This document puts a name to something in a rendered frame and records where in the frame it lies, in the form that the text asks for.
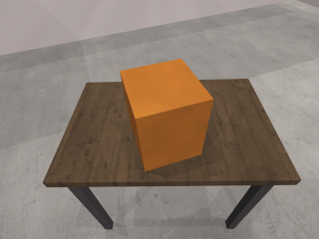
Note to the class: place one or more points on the table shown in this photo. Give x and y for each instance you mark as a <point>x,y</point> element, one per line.
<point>241,147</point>

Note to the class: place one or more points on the carton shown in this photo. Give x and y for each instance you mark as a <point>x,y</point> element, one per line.
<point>169,110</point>

